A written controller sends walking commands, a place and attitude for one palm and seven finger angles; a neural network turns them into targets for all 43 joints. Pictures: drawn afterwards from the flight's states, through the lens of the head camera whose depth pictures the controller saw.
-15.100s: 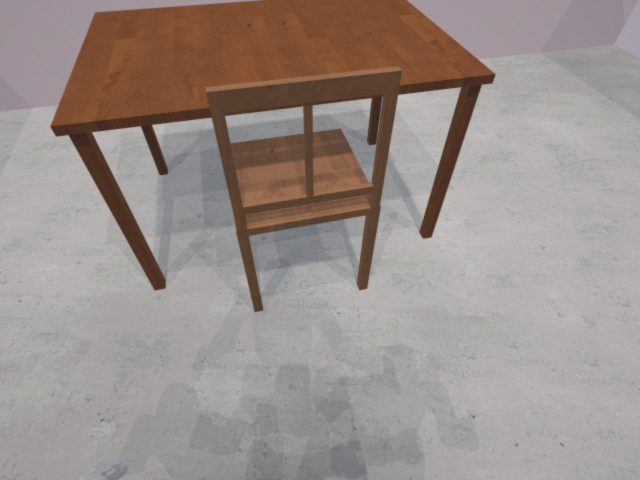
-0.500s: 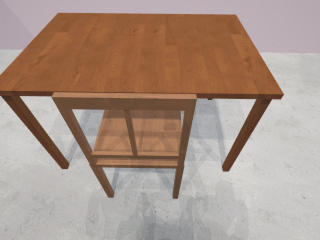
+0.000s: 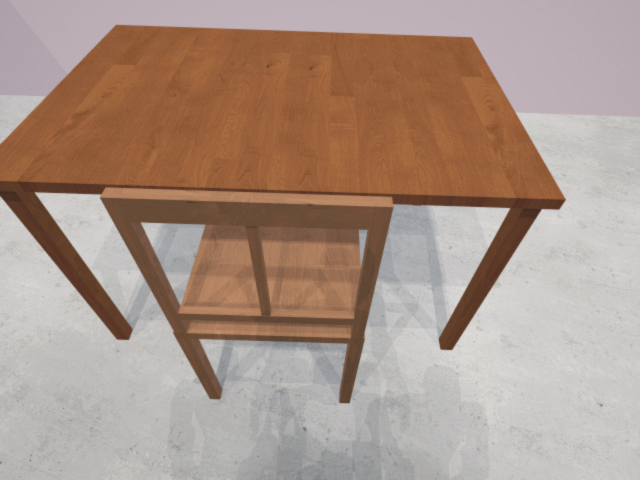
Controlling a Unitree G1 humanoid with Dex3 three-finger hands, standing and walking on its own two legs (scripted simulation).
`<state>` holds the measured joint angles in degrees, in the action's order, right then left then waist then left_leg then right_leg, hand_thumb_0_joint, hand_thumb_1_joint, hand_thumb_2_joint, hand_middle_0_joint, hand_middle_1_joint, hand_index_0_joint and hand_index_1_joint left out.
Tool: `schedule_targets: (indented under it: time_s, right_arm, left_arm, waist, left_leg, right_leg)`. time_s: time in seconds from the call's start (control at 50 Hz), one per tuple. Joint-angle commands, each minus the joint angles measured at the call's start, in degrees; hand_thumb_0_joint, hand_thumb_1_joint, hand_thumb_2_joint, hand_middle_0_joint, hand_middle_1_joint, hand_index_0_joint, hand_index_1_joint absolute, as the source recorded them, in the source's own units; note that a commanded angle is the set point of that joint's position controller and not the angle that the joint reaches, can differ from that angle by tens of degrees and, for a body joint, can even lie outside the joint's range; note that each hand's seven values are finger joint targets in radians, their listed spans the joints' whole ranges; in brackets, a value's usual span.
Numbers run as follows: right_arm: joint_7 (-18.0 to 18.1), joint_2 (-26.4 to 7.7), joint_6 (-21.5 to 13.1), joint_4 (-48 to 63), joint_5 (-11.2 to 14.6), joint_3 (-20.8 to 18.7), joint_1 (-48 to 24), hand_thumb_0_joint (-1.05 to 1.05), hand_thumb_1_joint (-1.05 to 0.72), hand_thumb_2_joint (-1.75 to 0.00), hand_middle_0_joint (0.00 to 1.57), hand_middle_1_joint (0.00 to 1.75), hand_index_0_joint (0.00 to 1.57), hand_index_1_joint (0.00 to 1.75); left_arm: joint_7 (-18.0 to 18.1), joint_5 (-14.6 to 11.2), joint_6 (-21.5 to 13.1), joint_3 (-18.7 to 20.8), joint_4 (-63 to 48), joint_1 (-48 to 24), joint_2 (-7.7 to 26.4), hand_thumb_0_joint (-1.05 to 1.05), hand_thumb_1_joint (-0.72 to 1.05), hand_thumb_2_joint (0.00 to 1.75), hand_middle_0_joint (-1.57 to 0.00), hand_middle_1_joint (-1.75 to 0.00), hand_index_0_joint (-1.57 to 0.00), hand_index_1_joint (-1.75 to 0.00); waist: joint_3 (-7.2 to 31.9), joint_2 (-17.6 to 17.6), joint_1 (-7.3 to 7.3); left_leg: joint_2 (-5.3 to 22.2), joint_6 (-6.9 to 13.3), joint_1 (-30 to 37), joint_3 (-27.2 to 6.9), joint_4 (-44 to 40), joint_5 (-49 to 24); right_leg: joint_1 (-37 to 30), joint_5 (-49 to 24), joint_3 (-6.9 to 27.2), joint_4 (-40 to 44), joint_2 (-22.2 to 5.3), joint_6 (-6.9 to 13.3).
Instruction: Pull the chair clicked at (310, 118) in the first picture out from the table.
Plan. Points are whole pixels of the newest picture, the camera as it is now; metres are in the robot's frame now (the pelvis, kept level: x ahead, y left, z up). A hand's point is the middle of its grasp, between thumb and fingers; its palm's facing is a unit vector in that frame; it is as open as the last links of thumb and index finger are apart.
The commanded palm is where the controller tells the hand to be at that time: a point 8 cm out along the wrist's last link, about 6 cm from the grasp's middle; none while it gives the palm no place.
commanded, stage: look again from close up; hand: left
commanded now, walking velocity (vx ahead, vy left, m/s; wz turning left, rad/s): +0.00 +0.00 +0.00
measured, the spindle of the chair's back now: (260, 273) +0.48 +0.14 -0.11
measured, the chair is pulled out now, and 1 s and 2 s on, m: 0.00 0.00 0.00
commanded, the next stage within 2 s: raise the hand toward the chair's back in 0.36 s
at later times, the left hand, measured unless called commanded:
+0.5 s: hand out of the picture +0.01 +0.16 -0.17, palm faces +0.07 -0.98 -0.20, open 7.4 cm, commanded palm +0.10 +0.21 -0.07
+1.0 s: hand out of the picture +0.13 +0.16 -0.07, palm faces +0.14 -0.99 -0.05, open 10.2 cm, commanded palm +0.13 +0.22 -0.06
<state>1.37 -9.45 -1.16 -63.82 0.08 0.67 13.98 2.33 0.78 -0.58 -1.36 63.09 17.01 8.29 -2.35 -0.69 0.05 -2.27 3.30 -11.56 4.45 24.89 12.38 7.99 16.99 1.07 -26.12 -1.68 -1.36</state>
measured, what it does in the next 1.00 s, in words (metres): lowers itself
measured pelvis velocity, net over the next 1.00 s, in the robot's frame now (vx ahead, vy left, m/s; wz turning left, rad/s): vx -0.05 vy -0.05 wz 0.06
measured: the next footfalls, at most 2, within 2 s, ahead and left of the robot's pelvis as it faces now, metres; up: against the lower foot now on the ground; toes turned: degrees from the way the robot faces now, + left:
none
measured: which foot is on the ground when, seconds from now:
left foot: down 0.00-1.00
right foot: down 0.00-1.00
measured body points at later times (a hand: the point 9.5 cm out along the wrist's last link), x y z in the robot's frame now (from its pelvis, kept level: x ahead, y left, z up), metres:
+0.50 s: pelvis +0.00 -0.01 +0.00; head +0.02 -0.01 +0.45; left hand +0.01 +0.22 -0.15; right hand +0.02 -0.24 -0.16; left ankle +0.01 +0.08 -0.74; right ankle -0.03 -0.14 -0.74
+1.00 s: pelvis -0.05 -0.05 -0.11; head +0.01 -0.03 +0.34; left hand +0.12 +0.22 -0.06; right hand +0.20 -0.27 -0.15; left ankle +0.01 +0.08 -0.74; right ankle -0.03 -0.13 -0.74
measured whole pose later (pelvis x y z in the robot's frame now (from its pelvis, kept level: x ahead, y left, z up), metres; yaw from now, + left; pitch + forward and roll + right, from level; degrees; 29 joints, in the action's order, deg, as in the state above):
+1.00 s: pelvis -0.05 -0.05 -0.11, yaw +3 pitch +14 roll -3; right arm 3.4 -14.6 -12.7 -28.8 0.9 -1.6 8.2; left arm -15.1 -15.4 -30.5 9.7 1.3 27.1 12.5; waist 8.3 -0.1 2.1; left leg 1.7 -0.9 -57.8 -3.5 71.7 28.0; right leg 50.4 34.3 -7.3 -70.5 1.6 3.7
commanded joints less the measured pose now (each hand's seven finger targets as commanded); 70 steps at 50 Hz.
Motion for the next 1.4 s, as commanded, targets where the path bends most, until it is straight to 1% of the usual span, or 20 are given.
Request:
schedule_targets:
  time_s: [0.0, 0.42, 0.44, 0.46, 0.48, 0.5, 0.52, 0.56, 0.62, 0.66, 0.7, 0.78, 0.86, 0.88, 0.92, 0.96, 1.1, 1.18, 1.28, 1.38]
  right_arm:
    - [0.18, -5.92, -1.16, 1.48, -0.22, -1.11, 2.67, 0.0, -0.9, -0.9, 0.2, 0.3, 0.2, 0.3]
    - [0.21, -5.72, -0.98, 0.26, -0.24, -0.96, 2.6, 0.0, -0.9, -0.9, 0.2, 0.3, 0.2, 0.3]
    - [-0.08, -7.32, -1.37, 4.23, -0.17, -1.07, -0.02, 0.0, -0.9, -0.9, 0.2, 0.3, 0.2, 0.3]
    - [2.04, -16.58, -8.82, 23.64, 2.55, -3.26, 3.12, 0.0, -0.9, -0.9, 0.2, 0.3, 0.2, 0.3]
    - [4.47, -10.22, -13.19, 20.34, 2.35, -1.11, -2.14, 0.0, -0.9, -0.9, 0.2, 0.3, 0.2, 0.3]
    - [3.46, -9.15, -16.52, 22.62, 1.73, -1.6, -2.39, 0.0, -0.9, -0.9, 0.2, 0.3, 0.2, 0.3]
    - [3.06, -9.81, -16.99, 21.02, 2.7, -1.98, -0.85, 0.0, -0.9, -0.9, 0.2, 0.3, 0.2, 0.3]
    - [2.23, -12.93, -17.17, 24.95, 1.05, -3.52, -2.12, 0.0, -0.9, -0.9, 0.2, 0.3, 0.2, 0.3]
    - [0.62, -12.15, -16.4, 30.25, -0.13, -4.77, -5.99, 0.0, -0.9, -0.9, 0.2, 0.3, 0.2, 0.3]
    - [-0.78, -12.41, -16.31, 33.95, -0.07, -5.72, -7.87, 0.0, -0.9, -0.9, 0.2, 0.3, 0.2, 0.3]
    - [-1.89, -12.52, -15.57, 38.06, 0.97, -6.31, -8.56, 0.0, -0.9, -0.9, 0.2, 0.3, 0.2, 0.3]
    - [-0.28, -12.01, -13.17, 44.29, 1.88, -5.98, -9.42, 0.0, -0.9, -0.9, 0.2, 0.3, 0.2, 0.3]
    - [1.3, -10.35, -13.18, 43.95, 0.83, -5.4, -5.66, 0.0, -0.9, -0.9, 0.2, 0.3, 0.2, 0.3]
    - [1.75, -10.75, -13.33, 42.85, 0.46, -4.97, -4.51, 0.0, -0.9, -0.9, 0.2, 0.3, 0.2, 0.3]
    - [2.34, -10.72, -14.07, 41.12, 0.4, -4.44, -4.52, 0.0, -0.9, -0.9, 0.2, 0.3, 0.2, 0.3]
    - [2.92, -11.3, -14.55, 39.86, 0.76, -3.9, -4.46, 0.0, -0.9, -0.9, 0.2, 0.3, 0.2, 0.3]
    - [3.89, -10.46, -13.45, 40.68, 2.15, -3.82, -5.69, 0.0, -0.9, -0.9, 0.2, 0.3, 0.2, 0.3]
    - [3.59, -9.36, -13.38, 39.84, 1.54, -4.03, -6.59, 0.0, -0.9, -0.9, 0.2, 0.3, 0.2, 0.3]
    - [3.18, -10.3, -13.87, 38.96, 1.41, -4.34, -5.42, 0.0, -0.9, -0.9, 0.2, 0.3, 0.2, 0.3]
    - [3.37, -11.45, -14.28, 39.69, 1.68, -4.51, -4.25, 0.0, -0.9, -0.9, 0.2, 0.3, 0.2, 0.3]
  left_arm:
    - [0.3, 0.05, -0.93, 1.12, -1.35, 3.97, 6.5, 0.0, 0.9, 0.9, -0.2, -0.3, -0.2, -0.3]
    - [0.23, -0.13, -0.99, 1.07, -1.03, 3.91, 6.82, 0.0, 0.9, 0.9, -0.2, -0.3, -0.2, -0.3]
    - [2.23, 1.13, -2.31, 1.29, -0.04, 6.26, 7.27, 0.0, 0.9, 0.9, -0.2, -0.3, -0.2, -0.3]
    - [1.98, -10.38, -13.54, 10.16, -87.83, -33.39, 21.01, 0.0, 0.88, 0.89, -0.2, -0.3, -0.2, -0.3]
    - [4.84, -7.62, -12.45, 13.91, -83.03, -22.91, 24.11, 0.0, 0.85, 0.88, -0.2, -0.29, -0.2, -0.29]
    - [4.14, -8.03, -5.93, 1.74, -69.24, 3.3, 4.79, 0.0, 0.83, 0.87, -0.19, -0.29, -0.19, -0.29]
    - [3.75, -10.38, -4.23, -0.71, -62.72, 4.44, -1.03, 0.0, 0.81, 0.86, -0.19, -0.29, -0.19, -0.29]
    - [1.45, -9.98, -10.15, 3.71, -61.32, -0.5, 3.09, 0.0, 0.76, 0.84, -0.19, -0.28, -0.19, -0.28]
    - [-7.64, -12.8, -22.76, 6.83, -47.41, 14.38, -0.54, 0.0, 0.69, 0.81, -0.18, -0.27, -0.18, -0.27]
    - [-16.13, -15.24, -32.05, 10.01, -47.55, 16.67, 2.3, 0.0, 0.64, 0.79, -0.17, -0.26, -0.17, -0.26]
    - [-22.54, -16.09, -35.83, 15.14, -45.29, 17.84, 7.7, 0.0, 0.6, 0.77, -0.17, -0.25, -0.17, -0.25]
    - [-22.46, -19.31, -30.66, 19.06, -60.71, 7.23, 12.73, 0.0, 0.5, 0.73, -0.16, -0.24, -0.16, -0.24]
    - [-16.82, -17.51, -34.44, 16.03, -81.4, -1.45, 12.78, 0.0, 0.41, 0.69, -0.15, -0.22, -0.15, -0.22]
    - [-16.53, -16.87, -35.54, 14.47, -84.19, -5.88, 13.29, 0.0, 0.39, 0.68, -0.15, -0.22, -0.15, -0.22]
    - [-17.38, -15.94, -36.38, 10.97, -81.39, -4.29, 11.29, 0.0, 0.34, 0.66, -0.14, -0.21, -0.14, -0.21]
    - [-19.64, -16.57, -34.63, 10.41, -75.77, -3.43, 11.3, 0.0, 0.29, 0.64, -0.14, -0.2, -0.14, -0.2]
    - [-22.09, -19.83, -22.04, 18.16, -70.89, 3.7, 14.08, 0.0, 0.13, 0.57, -0.12, -0.18, -0.12, -0.18]
    - [-18.17, -19.11, -23.05, 19.74, -72.46, 4.82, 14.01, 0.0, 0.04, 0.53, -0.11, -0.16, -0.11, -0.16]
    - [-17.21, -17.77, -26.73, 16.74, -69.03, 4.86, 11.86, 0.0, -0.08, 0.48, -0.1, -0.15, -0.1, -0.15]
    - [-17.36, -17.75, -28.02, 16.57, -71.55, 3.87, 13.4, 0.0, -0.2, 0.43, -0.09, -0.13, -0.09, -0.13]
  waist:
    - [-0.47, -0.48, 0.08]
    - [-1.27, -0.24, 0.2]
    - [-0.9, -1.67, 0.78]
    - [28.36, 8.4, -5.55]
    - [25.32, 10.93, -1.5]
    - [17.38, 11.51, -1.4]
    - [8.58, 6.96, -3.08]
    - [1.7, 1.47, -4.33]
    - [4.78, -15.47, 0.83]
    - [9.2, -12.77, 2.89]
    - [13.33, -4.57, 4.24]
    - [19.14, 0.85, 3.91]
    - [23.61, 7.68, -0.25]
    - [23.34, 6.42, -2.27]
    - [20.27, 8.27, -3.62]
    - [17.91, 4.56, -4.47]
    - [26.14, 1.19, 0.59]
    - [25.18, 1.26, 1.48]
    - [20.87, -0.93, -0.44]
    - [22.7, 1.44, -0.31]
  left_leg:
    - [7.48, -0.39, 3.51, -7.81, -4.87, -8.27]
    - [7.54, -0.8, 3.82, -7.67, -5.99, -7.91]
    - [8.89, -2.23, 0.7, -6.96, 6.43, -22.63]
    - [3.26, -2.7, 18.45, -7.14, 0.49, -25.56]
    - [6.32, -2.9, 20.91, -4.06, 0.38, -23.9]
    - [6.61, -3.71, 14.77, -6.71, -1.85, -22.67]
    - [5.4, -3.41, 7.06, -7.77, -0.12, -16.68]
    - [3.38, -3.08, -5.05, -8.57, 7.14, -1.69]
    - [2.38, -3.79, -21.81, -6.41, 18.3, 4.32]
    - [1.52, -4.32, -29.16, -4.97, 24.59, 5.43]
    - [0.92, -4.18, -31.71, -3.71, 28.93, 4.37]
    - [0.59, -2.83, -36.08, -2.77, 33.06, 9.91]
    - [2.44, -1.39, -31.69, -4.47, 36.48, 6.78]
    - [2.92, -1.19, -32.15, -5.47, 37.74, 6.53]
    - [3.24, -1.14, -33.31, -6.19, 38.98, 7.52]
    - [3.3, -1.13, -37.25, -6.57, 40.0, 10.32]
    - [2.8, -1.08, -36.13, -6.14, 37.19, 5.39]
    - [3.13, -1.41, -34.4, -6.59, 35.39, 2.88]
    - [3.15, -1.41, -35.41, -6.72, 34.77, 6.04]
    - [3.11, -1.32, -32.47, -6.85, 33.07, 6.77]
  right_leg:
    - [4.46, -8.86, 3.17, 4.64, -3.97, 2.45]
    - [3.93, -8.39, 3.59, 5.85, -3.84, 2.58]
    - [4.0, -27.05, 4.36, 4.73, -5.73, 1.76]
    - [2.01, -24.45, -2.68, -1.73, 0.04, 2.54]
    - [6.6, -10.34, -3.23, -4.27, 1.49, 2.14]
    - [11.98, -1.72, -5.82, -7.62, 2.16, 2.68]
    - [14.95, 0.1, -6.19, -8.02, 1.15, 1.98]
    - [21.73, -0.79, -7.68, -6.48, 1.24, 1.93]
    - [31.58, 5.81, -7.89, -16.0, 2.19, 2.37]
    - [33.47, 6.21, -5.11, -21.69, 1.6, 2.94]
    - [32.67, 3.25, -2.36, -25.67, 0.91, 3.68]
    - [34.03, 12.65, 2.33, -25.58, 1.05, 2.67]
    - [37.63, 8.52, 2.28, -27.16, 1.88, 2.78]
    - [39.56, 7.59, 1.79, -28.53, 2.57, 2.76]
    - [43.1, 8.71, 1.24, -28.77, 2.75, 2.99]
    - [43.95, 12.38, 1.8, -27.64, 2.73, 2.55]
    - [32.83, 7.08, 2.35, -25.75, 1.67, 1.54]
    - [33.38, 3.09, -0.27, -27.44, 1.97, 1.76]
    - [38.0, 7.94, -1.35, -27.34, 2.19, 1.85]
    - [38.3, 8.87, -2.58, -27.52, 2.44, 2.44]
